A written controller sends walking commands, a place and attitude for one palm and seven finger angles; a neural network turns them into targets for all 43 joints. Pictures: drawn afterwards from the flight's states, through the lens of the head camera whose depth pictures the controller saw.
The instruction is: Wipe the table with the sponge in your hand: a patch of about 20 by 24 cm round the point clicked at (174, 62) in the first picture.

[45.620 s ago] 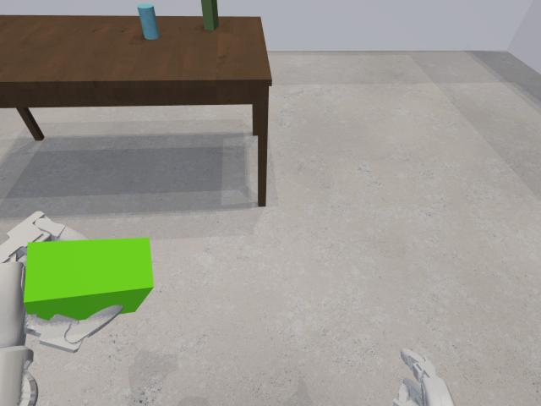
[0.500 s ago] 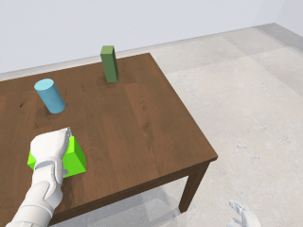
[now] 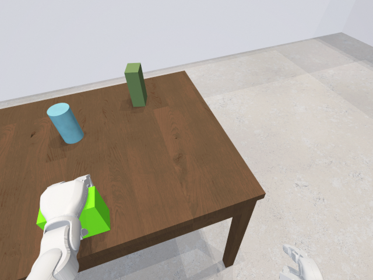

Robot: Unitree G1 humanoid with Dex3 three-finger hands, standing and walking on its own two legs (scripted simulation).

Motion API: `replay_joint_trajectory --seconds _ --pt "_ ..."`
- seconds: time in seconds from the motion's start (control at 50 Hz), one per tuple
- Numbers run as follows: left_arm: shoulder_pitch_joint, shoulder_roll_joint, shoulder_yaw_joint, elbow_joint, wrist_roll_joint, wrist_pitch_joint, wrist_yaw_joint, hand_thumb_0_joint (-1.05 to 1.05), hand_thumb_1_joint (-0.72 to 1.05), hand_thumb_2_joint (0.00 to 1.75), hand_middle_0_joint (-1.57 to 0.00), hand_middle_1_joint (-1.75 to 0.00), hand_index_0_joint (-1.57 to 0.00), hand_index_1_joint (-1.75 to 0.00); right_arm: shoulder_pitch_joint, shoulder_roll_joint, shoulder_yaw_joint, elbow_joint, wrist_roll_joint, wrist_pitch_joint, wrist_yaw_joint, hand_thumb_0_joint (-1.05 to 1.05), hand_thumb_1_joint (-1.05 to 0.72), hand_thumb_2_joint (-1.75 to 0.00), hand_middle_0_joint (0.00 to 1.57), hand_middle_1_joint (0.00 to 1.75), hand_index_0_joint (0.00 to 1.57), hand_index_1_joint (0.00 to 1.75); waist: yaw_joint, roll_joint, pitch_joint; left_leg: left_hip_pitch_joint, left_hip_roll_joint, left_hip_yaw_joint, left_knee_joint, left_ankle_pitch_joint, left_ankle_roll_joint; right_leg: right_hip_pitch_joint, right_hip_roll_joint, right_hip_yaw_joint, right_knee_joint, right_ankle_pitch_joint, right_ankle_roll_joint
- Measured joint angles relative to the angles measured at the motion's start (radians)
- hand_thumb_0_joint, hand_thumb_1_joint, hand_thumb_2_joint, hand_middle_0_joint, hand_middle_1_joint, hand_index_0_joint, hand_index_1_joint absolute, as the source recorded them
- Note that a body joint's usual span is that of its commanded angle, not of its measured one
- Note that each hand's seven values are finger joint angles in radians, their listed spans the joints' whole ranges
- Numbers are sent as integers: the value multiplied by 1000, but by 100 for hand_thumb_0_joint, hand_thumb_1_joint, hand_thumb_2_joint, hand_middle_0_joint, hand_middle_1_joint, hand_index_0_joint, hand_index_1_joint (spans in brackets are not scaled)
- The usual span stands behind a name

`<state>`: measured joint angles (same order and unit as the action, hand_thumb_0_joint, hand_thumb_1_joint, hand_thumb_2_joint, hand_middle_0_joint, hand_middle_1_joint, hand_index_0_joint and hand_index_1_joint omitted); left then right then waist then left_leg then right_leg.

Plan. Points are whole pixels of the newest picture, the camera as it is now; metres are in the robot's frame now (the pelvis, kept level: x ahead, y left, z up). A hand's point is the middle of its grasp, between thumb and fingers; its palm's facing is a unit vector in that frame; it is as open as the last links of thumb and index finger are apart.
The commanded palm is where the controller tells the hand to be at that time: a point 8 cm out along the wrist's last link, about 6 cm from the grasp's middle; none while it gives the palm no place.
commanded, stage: lift the sponge slowly off the table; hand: left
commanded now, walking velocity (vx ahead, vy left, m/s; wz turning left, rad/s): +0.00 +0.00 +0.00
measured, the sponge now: (80, 219) +0.25 +0.29 -0.03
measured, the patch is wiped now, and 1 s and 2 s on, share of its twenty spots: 1.00 1.00 1.00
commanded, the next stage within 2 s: none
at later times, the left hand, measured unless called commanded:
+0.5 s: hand (79, 216) +0.24 +0.27 +0.01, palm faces -0.07 -0.09 -0.99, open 10.0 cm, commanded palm +0.22 +0.27 +0.07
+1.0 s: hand (74, 217) +0.22 +0.27 +0.04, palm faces -0.04 -0.10 -0.99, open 10.0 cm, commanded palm +0.21 +0.26 +0.11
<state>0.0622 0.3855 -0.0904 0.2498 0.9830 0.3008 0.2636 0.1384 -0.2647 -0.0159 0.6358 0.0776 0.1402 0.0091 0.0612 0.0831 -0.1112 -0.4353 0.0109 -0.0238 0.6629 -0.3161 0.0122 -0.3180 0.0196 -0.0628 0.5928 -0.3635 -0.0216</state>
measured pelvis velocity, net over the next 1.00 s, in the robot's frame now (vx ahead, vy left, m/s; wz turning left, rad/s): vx -0.01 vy -0.01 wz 0.01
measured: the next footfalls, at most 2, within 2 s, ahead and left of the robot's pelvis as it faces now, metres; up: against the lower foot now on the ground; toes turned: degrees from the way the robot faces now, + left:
none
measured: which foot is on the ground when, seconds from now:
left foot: down 0.00-1.00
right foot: down 0.00-1.00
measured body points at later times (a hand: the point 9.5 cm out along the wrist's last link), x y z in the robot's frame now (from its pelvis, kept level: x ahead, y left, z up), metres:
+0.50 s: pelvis +0.00 -0.01 +0.00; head +0.00 -0.03 +0.45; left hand +0.24 +0.27 +0.07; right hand +0.20 -0.23 -0.10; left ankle +0.01 +0.11 -0.72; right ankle -0.04 -0.11 -0.72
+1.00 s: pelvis -0.01 -0.01 +0.01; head -0.02 -0.04 +0.46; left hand +0.22 +0.27 +0.09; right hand +0.21 -0.22 -0.08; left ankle +0.01 +0.11 -0.72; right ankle -0.04 -0.11 -0.72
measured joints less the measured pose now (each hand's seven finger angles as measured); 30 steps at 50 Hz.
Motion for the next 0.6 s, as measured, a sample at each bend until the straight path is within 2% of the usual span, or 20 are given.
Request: replay_joint_trajectory --seconds 0.22,0.42,0.6 --pt "-26 -5 -23 13 -3 20 -23 0 -47 104 -70 -137 -72 -138 -16 5 3 6 0 -6 -16 1 -91 -90 20 30 20 30 9 1 19 13 -2 -6 -6 8 -4 10 -1 -6 5 -1 -5" --pt "22 3 -9 -38 -16 -21 -47 0 -47 104 -70 -137 -72 -138 -21 11 1 9 -10 -20 -18 1 -91 -90 20 30 20 30 11 3 28 45 1 -4 -27 11 -7 42 3 -3 -18 6 -8" --pt "58 2 -12 -87 -28 -29 -54 -1 -47 104 -71 -136 -73 -137 -37 9 -2 19 -15 -28 -27 1 -91 -90 20 30 20 30 22 1 44 81 0 -1 -52 22 -8 75 2 1 -40 16 -8"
